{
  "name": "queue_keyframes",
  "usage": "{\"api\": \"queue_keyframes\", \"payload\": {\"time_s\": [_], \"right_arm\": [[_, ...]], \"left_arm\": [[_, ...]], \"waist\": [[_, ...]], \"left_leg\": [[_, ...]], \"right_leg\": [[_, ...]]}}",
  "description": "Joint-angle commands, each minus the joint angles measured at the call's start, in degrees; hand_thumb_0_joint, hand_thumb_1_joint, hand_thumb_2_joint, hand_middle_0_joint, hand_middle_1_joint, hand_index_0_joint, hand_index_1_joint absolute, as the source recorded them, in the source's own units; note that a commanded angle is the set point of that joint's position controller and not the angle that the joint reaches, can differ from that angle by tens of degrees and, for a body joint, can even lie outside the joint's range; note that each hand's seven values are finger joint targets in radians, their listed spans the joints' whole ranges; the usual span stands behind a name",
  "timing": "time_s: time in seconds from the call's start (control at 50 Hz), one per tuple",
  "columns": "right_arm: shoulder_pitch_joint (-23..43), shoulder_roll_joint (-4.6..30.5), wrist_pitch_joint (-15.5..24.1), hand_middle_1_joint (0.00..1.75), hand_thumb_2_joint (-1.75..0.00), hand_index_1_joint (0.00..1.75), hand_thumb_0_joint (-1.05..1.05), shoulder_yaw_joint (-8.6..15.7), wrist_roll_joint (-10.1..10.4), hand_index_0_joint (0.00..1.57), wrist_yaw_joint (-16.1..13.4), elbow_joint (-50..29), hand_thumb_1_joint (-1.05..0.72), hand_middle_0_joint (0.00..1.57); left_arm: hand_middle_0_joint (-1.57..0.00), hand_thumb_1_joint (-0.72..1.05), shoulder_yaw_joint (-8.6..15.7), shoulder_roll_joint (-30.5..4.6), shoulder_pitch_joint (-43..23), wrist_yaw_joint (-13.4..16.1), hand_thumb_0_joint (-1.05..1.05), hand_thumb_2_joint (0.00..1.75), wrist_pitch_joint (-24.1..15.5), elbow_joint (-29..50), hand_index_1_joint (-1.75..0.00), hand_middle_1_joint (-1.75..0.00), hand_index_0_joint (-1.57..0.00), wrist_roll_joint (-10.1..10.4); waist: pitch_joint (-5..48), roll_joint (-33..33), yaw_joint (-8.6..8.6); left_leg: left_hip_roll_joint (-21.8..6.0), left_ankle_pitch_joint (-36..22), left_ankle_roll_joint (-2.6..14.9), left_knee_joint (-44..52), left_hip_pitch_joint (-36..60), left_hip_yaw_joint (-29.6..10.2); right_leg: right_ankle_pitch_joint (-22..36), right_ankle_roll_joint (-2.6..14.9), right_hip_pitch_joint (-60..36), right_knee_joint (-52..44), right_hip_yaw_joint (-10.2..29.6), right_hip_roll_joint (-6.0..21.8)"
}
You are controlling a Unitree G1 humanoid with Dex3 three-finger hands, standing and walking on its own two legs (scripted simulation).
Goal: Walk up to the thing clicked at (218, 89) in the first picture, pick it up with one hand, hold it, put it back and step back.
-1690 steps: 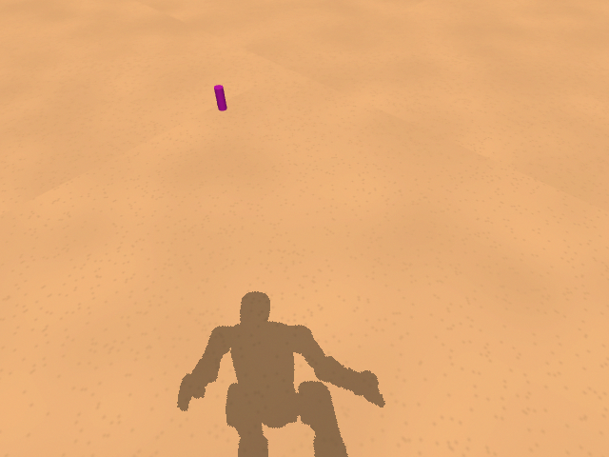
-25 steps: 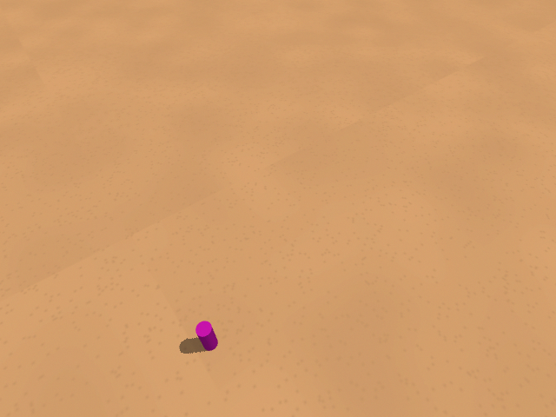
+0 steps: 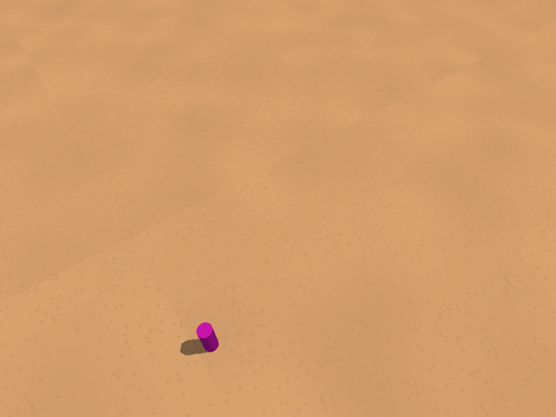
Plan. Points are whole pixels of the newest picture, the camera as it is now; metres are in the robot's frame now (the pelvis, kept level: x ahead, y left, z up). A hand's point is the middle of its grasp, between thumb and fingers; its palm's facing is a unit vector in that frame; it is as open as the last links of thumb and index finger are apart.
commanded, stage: stand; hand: left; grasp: from above
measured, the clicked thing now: (208, 337) +0.48 +0.27 -0.71
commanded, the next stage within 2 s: rise first in 0.02 s
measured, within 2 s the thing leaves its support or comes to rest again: neither
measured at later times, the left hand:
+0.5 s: hand out of the picture +0.15 +0.25 -0.17, palm faces -0.05 -0.93 -0.37, open 11.5 cm
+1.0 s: hand out of the picture +0.12 +0.26 -0.22, palm faces -0.13 -0.89 -0.43, open 14.0 cm
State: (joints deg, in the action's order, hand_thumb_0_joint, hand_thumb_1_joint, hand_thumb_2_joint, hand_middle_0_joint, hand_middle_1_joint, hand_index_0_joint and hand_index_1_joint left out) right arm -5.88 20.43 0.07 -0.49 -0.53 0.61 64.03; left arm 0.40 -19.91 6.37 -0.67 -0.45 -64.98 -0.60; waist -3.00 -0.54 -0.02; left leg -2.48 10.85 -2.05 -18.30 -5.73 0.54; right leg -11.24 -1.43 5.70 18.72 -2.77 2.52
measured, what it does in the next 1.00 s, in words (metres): lowers itself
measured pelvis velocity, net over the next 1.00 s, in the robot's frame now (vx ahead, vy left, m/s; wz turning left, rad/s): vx -0.02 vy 0.01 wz -0.02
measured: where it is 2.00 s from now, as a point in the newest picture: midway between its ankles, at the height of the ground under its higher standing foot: outside the picture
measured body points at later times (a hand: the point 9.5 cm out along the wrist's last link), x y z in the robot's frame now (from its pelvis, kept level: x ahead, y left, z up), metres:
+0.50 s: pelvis -0.01 +0.00 -0.03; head +0.05 +0.00 +0.42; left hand +0.15 +0.30 -0.15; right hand +0.08 -0.26 -0.15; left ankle -0.01 +0.14 -0.75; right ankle -0.01 -0.13 -0.75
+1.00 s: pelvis -0.02 +0.01 -0.09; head +0.07 +0.02 +0.35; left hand +0.13 +0.31 -0.19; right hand +0.15 -0.24 -0.17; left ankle -0.01 +0.14 -0.75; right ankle -0.01 -0.13 -0.75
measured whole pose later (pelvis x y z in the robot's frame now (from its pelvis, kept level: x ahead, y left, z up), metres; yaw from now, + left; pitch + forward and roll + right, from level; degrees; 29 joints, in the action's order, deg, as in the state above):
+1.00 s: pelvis -0.02 +0.01 -0.09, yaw -1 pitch +16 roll -2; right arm -11.6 13.4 8.2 1.3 0.1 -2.8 32.0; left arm 7.5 -18.1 14.5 -0.9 17.2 -25.0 -10.8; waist 6.4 -0.9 2.0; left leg -3.5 29.8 -1.3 -63.2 -49.5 -1.0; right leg -28.3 -2.1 48.1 60.6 -1.8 2.5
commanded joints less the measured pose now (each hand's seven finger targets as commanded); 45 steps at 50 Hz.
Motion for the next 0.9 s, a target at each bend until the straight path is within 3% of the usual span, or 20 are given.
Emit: {"api": "queue_keyframes", "payload": {"time_s": [0.0,0.08,0.1,0.12,0.14,0.16,0.18,0.22,0.24,0.28,0.38,0.46,0.48,0.58,0.6,0.62,0.64,0.66,0.7,0.88], "right_arm": [[1.78,12.00,1.44,0.30,-0.90,0.30,0.00,2.32,-0.01,0.20,-1.05,-3.04,-0.90,0.20],[1.82,12.11,1.36,0.30,-0.90,0.30,0.00,2.37,-0.05,0.20,-1.04,-3.18,-0.90,0.20],[1.41,12.13,1.30,0.30,-0.92,0.30,0.00,2.48,-0.02,0.20,-1.07,-3.16,-0.94,0.20],[0.83,2.14,3.93,0.30,-0.94,0.30,0.00,0.65,3.74,0.20,-2.26,-18.47,-1.02,0.20],[-2.70,3.78,3.88,0.30,-0.92,0.30,0.00,0.74,3.74,0.20,-2.79,-15.47,-0.98,0.20],[-4.88,5.91,3.19,0.30,-0.91,0.30,0.00,1.95,4.08,0.20,-3.53,-15.73,-0.95,0.20],[-5.48,6.17,2.84,0.30,-0.91,0.30,0.00,2.65,3.70,0.20,-3.52,-16.78,-0.95,0.20],[-6.01,5.81,3.26,0.30,-0.91,0.30,0.00,4.25,2.62,0.20,-3.67,-19.65,-0.96,0.20],[-7.83,5.20,3.38,0.30,-0.91,0.30,0.00,4.79,2.08,0.20,-3.54,-20.20,-0.95,0.20],[-8.29,4.71,3.59,0.30,-0.91,0.30,0.00,5.42,1.67,0.20,-2.88,-23.25,-0.96,0.20],[-6.62,3.52,4.06,0.30,-0.89,0.30,0.00,5.75,2.04,0.20,-2.55,-28.55,-0.88,0.20],[-6.55,2.92,5.10,0.30,-0.90,0.30,0.00,5.61,2.12,0.20,-1.90,-31.15,-0.89,0.20],[-6.98,3.11,5.49,0.30,-0.90,0.30,0.00,5.83,1.95,0.20,-1.91,-31.57,-0.90,0.20],[-8.31,2.99,7.54,0.30,-0.90,0.30,0.00,6.23,1.60,0.20,-1.86,-33.25,-0.90,0.20],[-8.31,2.63,7.91,0.30,-0.90,0.30,0.00,6.42,1.59,0.20,-2.01,-34.33,-0.90,0.20],[-8.58,2.90,8.13,0.30,-0.90,0.30,0.00,6.53,1.45,0.20,-2.16,-34.23,-0.88,0.20],[-8.36,2.47,8.41,0.30,-0.90,0.30,0.00,6.30,1.53,0.20,-2.30,-34.77,-0.91,0.20],[-8.63,2.86,8.55,0.30,-0.90,0.30,0.00,6.46,1.30,0.20,-2.57,-34.64,-0.90,0.20],[-7.81,2.44,9.03,0.30,-0.90,0.30,0.00,6.25,1.22,0.20,-2.84,-35.59,-0.90,0.20],[-6.40,1.57,10.74,0.30,-0.90,0.30,0.00,5.38,0.86,0.20,-4.36,-38.58,-0.91,0.20]], "left_arm": [[-0.20,0.90,2.38,-12.71,-1.60,1.02,0.00,0.90,-1.10,3.46,-0.30,-0.30,-0.20,-0.10],[-0.20,0.90,2.22,-12.44,-1.47,1.05,0.00,0.90,-1.18,3.51,-0.30,-0.30,-0.20,-0.03],[-0.28,0.82,2.39,-12.85,-1.72,1.10,0.00,0.82,-1.16,3.59,-0.38,-0.38,-0.28,-0.04],[-0.20,0.74,2.52,-3.02,-21.83,1.91,0.00,0.90,-6.21,23.70,-0.46,-0.46,-0.20,3.20],[-0.18,0.66,3.27,-5.36,-27.13,2.22,0.00,0.94,-5.84,20.01,-0.54,-0.54,-0.17,2.87],[-0.15,0.58,6.33,-10.61,-17.43,2.42,0.00,0.92,-3.80,10.98,-0.62,-0.62,-0.15,1.75],[-0.13,0.50,7.69,-12.16,-14.08,1.79,0.00,0.92,-2.61,6.62,-0.70,-0.70,-0.14,0.61],[-0.10,0.34,10.62,-15.53,-17.02,0.63,0.00,0.91,-2.84,7.48,-0.86,-0.86,-0.14,-1.85],[-0.07,0.26,11.18,-14.61,-12.20,0.33,0.00,0.91,-2.10,5.68,-0.94,-0.94,-0.12,-3.24],[-0.05,0.13,12.57,-13.16,-4.87,-0.18,0.00,0.92,-0.19,7.17,-1.00,-1.06,-0.10,-4.82],[-0.04,-0.27,11.72,-10.75,-5.10,0.65,0.00,0.97,6.04,13.29,-1.04,-1.07,-0.06,-6.73],[-0.07,-0.51,10.65,-8.62,-5.23,1.12,0.00,0.98,8.58,17.67,-1.06,-1.06,-0.08,-7.26],[-0.07,-0.53,11.66,-9.55,-5.20,1.42,0.00,0.98,8.87,17.93,-1.06,-1.06,-0.08,-7.79],[-0.07,-0.55,12.81,-9.95,-2.43,1.67,0.00,0.99,8.55,26.08,-1.09,-1.10,-0.07,-9.01],[-0.07,-0.56,11.47,-9.33,-4.66,1.50,0.00,0.99,8.30,32.79,-1.08,-1.08,-0.07,-9.16],[-0.06,-0.54,12.31,-9.66,-1.98,1.65,0.00,0.98,8.84,31.08,-1.08,-1.08,-0.07,-9.42],[-0.07,-0.56,11.01,-7.97,-1.42,1.41,0.00,0.98,9.42,33.50,-1.09,-1.09,-0.07,-9.49],[-0.06,-0.55,12.31,-9.43,0.95,1.60,0.00,0.98,10.18,33.47,-1.09,-1.09,-0.07,-9.65],[-0.07,-0.56,11.04,-8.48,0.59,1.22,0.00,0.99,11.29,37.75,-1.09,-1.09,-0.07,-9.89],[-0.07,-0.53,11.21,-8.73,7.25,0.91,0.00,0.95,16.25,46.14,-1.09,-1.10,-0.09,-10.57]], "waist": [[4.61,0.96,-0.24],[4.38,0.89,-0.15],[4.61,1.18,0.04],[-0.38,-0.79,6.80],[2.49,0.34,5.33],[1.29,2.09,3.59],[3.31,3.35,3.02],[10.15,1.97,1.30],[13.36,1.59,1.05],[16.70,-2.17,-1.82],[16.22,-0.10,-0.73],[13.27,1.29,0.48],[14.21,1.42,0.52],[17.86,-2.68,0.82],[20.35,-3.55,1.00],[20.27,-3.03,1.31],[20.54,-2.63,1.48],[21.15,-3.03,1.46],[20.51,-3.33,1.71],[20.97,-2.68,2.17]], "left_leg": [[-5.46,-11.14,2.82,1.80,0.46,-4.01],[-5.56,-11.15,2.68,1.75,0.60,-4.14],[-5.48,-10.54,2.68,1.66,0.64,-3.98],[2.83,-1.19,2.29,-1.68,-6.19,3.06],[2.91,-0.10,2.43,-2.48,-6.03,2.58],[2.60,0.27,2.34,-3.16,-7.42,2.42],[2.88,-0.31,2.48,-5.55,-9.22,2.27],[2.88,-2.34,2.42,-8.98,-10.68,1.97],[3.27,-4.35,2.38,-10.79,-11.86,1.98],[3.74,-6.83,1.78,-12.37,-12.88,2.14],[3.46,-7.93,1.74,-14.40,-15.09,1.68],[2.87,-1.74,1.86,-18.02,-20.07,1.50],[2.90,-1.11,1.94,-19.64,-21.71,1.56],[1.55,-1.53,1.36,-25.41,-24.73,0.22],[1.58,-2.51,1.49,-26.46,-24.31,0.19],[1.46,-2.32,1.47,-27.32,-25.19,-0.07],[1.35,-2.87,1.51,-28.08,-25.68,-0.14],[1.20,-3.07,1.45,-28.88,-26.26,-0.29],[1.22,-1.23,1.48,-30.02,-27.83,-0.54],[1.27,1.16,1.88,-35.31,-33.83,-0.71]], "right_leg": [[10.21,2.15,-1.03,-2.88,4.38,5.97],[9.93,2.08,-0.53,-3.19,4.20,5.85],[9.78,2.19,-0.89,-3.16,4.46,5.97],[5.14,1.42,12.66,0.41,1.19,-1.75],[3.43,1.39,9.85,1.15,0.46,-1.69],[1.66,1.69,10.31,1.53,-0.18,-2.23],[1.38,1.74,10.89,3.05,-0.32,-2.39],[3.91,1.86,10.51,7.40,0.15,-1.95],[6.34,1.76,9.89,9.15,0.45,-1.60],[7.42,2.34,8.79,11.75,0.61,-1.67],[7.51,1.99,11.36,12.81,0.08,-2.23],[0.64,1.94,18.07,15.92,-0.32,-2.68],[0.16,1.88,19.14,17.37,-0.12,-2.62],[-0.38,2.20,25.62,25.29,-0.36,-2.88],[0.81,2.23,25.90,25.95,-0.01,-2.64],[0.49,2.07,26.35,26.92,-0.08,-2.68],[0.97,2.12,27.19,27.64,-0.02,-2.68],[0.97,2.04,27.86,28.42,0.04,-2.72],[-0.65,1.98,29.81,29.38,-0.01,-2.64],[-2.66,1.88,34.34,33.47,-0.08,-2.57]]}}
